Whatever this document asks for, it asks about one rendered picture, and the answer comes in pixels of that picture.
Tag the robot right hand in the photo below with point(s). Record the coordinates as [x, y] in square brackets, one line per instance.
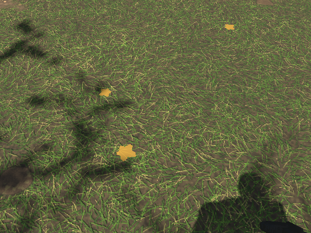
[269, 226]

